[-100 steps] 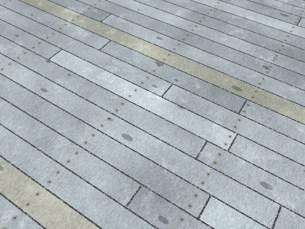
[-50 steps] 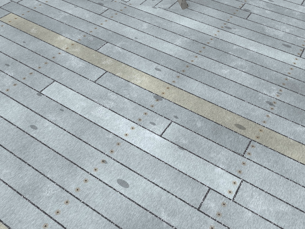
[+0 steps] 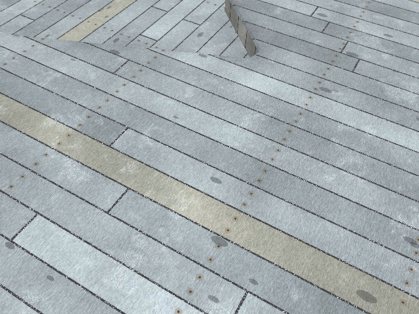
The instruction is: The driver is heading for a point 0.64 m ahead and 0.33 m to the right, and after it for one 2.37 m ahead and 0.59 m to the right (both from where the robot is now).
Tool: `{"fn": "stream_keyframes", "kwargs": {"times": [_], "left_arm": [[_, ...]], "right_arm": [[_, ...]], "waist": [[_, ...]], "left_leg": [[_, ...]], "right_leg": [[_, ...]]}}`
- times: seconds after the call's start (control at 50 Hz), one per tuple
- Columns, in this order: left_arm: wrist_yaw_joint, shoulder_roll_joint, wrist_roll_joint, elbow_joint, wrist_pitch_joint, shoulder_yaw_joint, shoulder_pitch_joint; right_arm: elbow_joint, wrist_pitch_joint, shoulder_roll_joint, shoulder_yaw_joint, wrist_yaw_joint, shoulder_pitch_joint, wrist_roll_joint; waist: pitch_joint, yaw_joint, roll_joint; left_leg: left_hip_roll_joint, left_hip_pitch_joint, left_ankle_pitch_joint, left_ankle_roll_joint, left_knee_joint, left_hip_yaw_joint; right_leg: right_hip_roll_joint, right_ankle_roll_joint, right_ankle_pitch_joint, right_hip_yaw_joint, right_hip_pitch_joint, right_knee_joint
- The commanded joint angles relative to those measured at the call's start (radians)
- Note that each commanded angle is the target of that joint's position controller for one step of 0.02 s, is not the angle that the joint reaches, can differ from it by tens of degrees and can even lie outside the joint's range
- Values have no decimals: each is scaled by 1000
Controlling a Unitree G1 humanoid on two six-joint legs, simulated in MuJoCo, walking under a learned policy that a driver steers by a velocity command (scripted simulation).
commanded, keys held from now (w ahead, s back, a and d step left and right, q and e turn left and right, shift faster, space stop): w+e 0.96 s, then e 0.04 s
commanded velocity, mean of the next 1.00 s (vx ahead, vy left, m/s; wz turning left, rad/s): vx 0.50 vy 0.00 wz -0.55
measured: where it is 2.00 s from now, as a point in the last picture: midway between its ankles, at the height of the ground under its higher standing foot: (279, 272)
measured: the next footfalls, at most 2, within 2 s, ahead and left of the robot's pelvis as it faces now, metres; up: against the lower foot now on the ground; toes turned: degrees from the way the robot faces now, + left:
right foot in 0.34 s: +0.32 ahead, -0.11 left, +0.00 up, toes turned -17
left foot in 0.92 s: +0.70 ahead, -0.11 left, +0.00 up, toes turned -33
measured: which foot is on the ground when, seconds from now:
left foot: down 0.00-0.36, up 0.38-0.90, down 0.92-1.00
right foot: up 0.00-0.32, down 0.34-0.92, up 0.94-1.00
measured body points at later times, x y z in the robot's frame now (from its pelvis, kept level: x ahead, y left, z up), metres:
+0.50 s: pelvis +0.26 -0.07 -0.01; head +0.29 -0.08 +0.44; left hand +0.40 +0.17 -0.14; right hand +0.27 -0.34 -0.14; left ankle +0.23 +0.10 -0.64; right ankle +0.28 -0.10 -0.74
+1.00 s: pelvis +0.54 -0.12 -0.02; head +0.57 -0.14 +0.43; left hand +0.69 +0.12 -0.15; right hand +0.57 -0.44 -0.11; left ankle +0.66 -0.09 -0.74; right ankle +0.33 -0.12 -0.66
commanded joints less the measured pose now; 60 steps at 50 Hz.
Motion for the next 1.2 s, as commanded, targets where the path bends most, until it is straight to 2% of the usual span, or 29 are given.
{"fn": "stream_keyframes", "kwargs": {"times": [0.02,0.12,0.22,0.28,0.32,0.34,0.36,0.38,0.4,0.42,0.44,0.48,0.5,0.56,0.64,0.8,0.84,0.88,0.9,0.92,0.94,0.96,0.98,1.0,1.02,1.04,1.08,1.12,1.2], "left_arm": [[-16,0,6,-43,22,3,34],[-33,-2,-1,-120,20,-9,-160],[-44,7,7,-181,16,-17,-290],[-37,38,11,-174,18,-2,-224],[-28,75,12,-130,13,20,-61],[-18,112,21,-90,4,40,74],[-6,207,18,-93,5,73,123],[-8,298,13,-125,14,83,92],[3,251,3,-117,26,74,90],[10,207,-10,-108,23,61,37],[9,162,-14,-108,16,47,-5],[15,135,-27,-117,-7,36,-34],[15,133,-32,-115,-19,33,-21],[14,173,-31,-107,-32,39,50],[12,180,-29,-106,-25,38,149],[28,195,-13,-112,-20,35,249],[36,213,-11,-123,-21,38,221],[31,239,-10,-145,-26,43,146],[21,247,-17,-150,-32,44,119],[9,191,-28,-176,-40,29,123],[12,67,-63,-201,-35,5,251],[21,171,-23,-191,-24,14,251],[19,186,-10,-185,-12,21,177],[13,173,-6,-187,-5,19,126],[7,158,-3,-188,5,20,116],[-1,147,4,-190,21,20,127],[-9,135,5,-202,42,19,137],[-18,129,3,-227,51,18,83],[-35,69,5,-263,46,-14,-15]], "right_arm": [[-23,-25,-78,-9,-8,69,4],[-14,-25,-76,-1,-13,124,1],[11,-12,-112,-6,-29,201,0],[7,4,-150,-16,-39,182,-5],[-8,23,-181,-27,-37,160,-7],[-24,29,-189,-29,-29,139,-2],[-67,22,-138,-23,-25,137,5],[-153,15,-95,-11,1,149,23],[-166,7,-141,-18,4,-11,8],[-182,-7,-128,-12,9,-24,18],[-173,-5,-124,-14,6,-19,11],[-159,32,-110,-9,2,37,-27],[-166,49,-109,-11,6,33,-33],[-203,71,-107,-9,19,-52,-31],[-267,79,-122,-8,21,-216,-26],[-372,57,-126,18,35,-430,-13],[-380,47,-145,17,32,-398,-8],[-333,37,-187,1,16,-221,-4],[-295,27,-213,-11,3,-71,-2],[-284,17,-270,-25,-16,80,-25],[-296,24,-357,-42,-20,97,-54],[-302,40,-306,-42,-12,49,-29],[-317,42,-212,-18,-12,-40,-18],[-314,39,-156,-2,-8,-80,-14],[-303,33,-145,5,-8,-75,-14],[-287,28,-138,9,-9,-64,-6],[-270,7,-155,6,1,-32,3],[-266,4,-167,2,1,-39,5],[-240,17,-172,8,5,-25,2]], "waist": [[9,19,94],[54,-9,101],[65,-41,106],[7,6,144],[-88,73,149],[-158,142,103],[-261,155,-84],[-341,71,-191],[-219,109,26],[-94,63,44],[-47,12,119],[-44,-38,71],[-50,-44,60],[-38,-24,38],[-16,38,-4],[7,100,-40],[4,70,-55],[-62,-16,-55],[-143,-91,-17],[-275,-144,52],[-404,-66,296],[-378,-43,238],[-188,-21,117],[-95,-13,44],[-68,-1,74],[-52,18,95],[-83,31,160],[-91,35,164],[-105,19,169]], "left_leg": [[288,39,235,47,-207,-167],[252,68,353,28,-206,-32],[295,217,531,24,-156,40],[313,296,917,20,14,84],[318,287,978,23,291,90],[301,174,805,-2,529,103],[210,-106,207,-41,889,104],[0,-480,-389,-89,1171,-70],[69,-610,-285,-78,1169,-203],[118,-604,-178,-69,1061,-207],[153,-532,-133,-67,951,-214],[173,-406,-122,-94,869,-218],[171,-393,-126,-107,842,-213],[166,-452,-48,-137,733,-186],[148,-572,75,-147,589,-185],[66,-576,137,-111,315,-183],[49,-467,119,-87,235,-195],[-5,-178,48,-52,178,-178],[3,22,88,-30,120,-177],[181,271,-67,11,100,-351],[492,529,-92,121,42,-801],[498,429,-241,154,-39,-988],[457,248,-177,136,-64,-808],[399,128,43,116,-64,-624],[359,70,259,94,-64,-490],[315,12,414,68,-75,-374],[328,7,701,94,-50,-289],[319,16,724,95,-59,-212],[256,-33,740,85,-56,-108]], "right_leg": [[-46,12,97,9,-124,-9],[-28,23,257,-56,-160,-274],[13,-20,225,-148,-119,-475],[89,-79,85,-193,-4,-501],[154,-126,-1,-196,171,-551],[155,-158,24,-146,370,-651],[-85,-219,-2,194,626,-683],[-307,-399,28,746,819,-845],[-270,-349,9,625,757,-886],[-247,-297,85,489,608,-898],[-179,-230,193,388,499,-916],[-114,-212,386,285,381,-916],[-91,-210,418,264,366,-918],[-50,-180,469,232,364,-928],[-46,-136,446,273,444,-936],[-62,-139,569,342,596,-852],[-72,-115,621,363,583,-820],[-40,-65,817,342,499,-687],[10,-41,830,305,449,-508],[69,-24,572,272,307,-253],[228,11,-269,155,-4,59],[163,-1,-271,135,-104,174],[113,10,-175,115,-112,177],[83,23,-124,97,-86,131],[62,34,-119,87,-55,98],[52,41,-121,75,-11,74],[59,57,-123,54,-2,68],[57,68,-76,40,-43,19],[78,71,65,14,62,-283]]}}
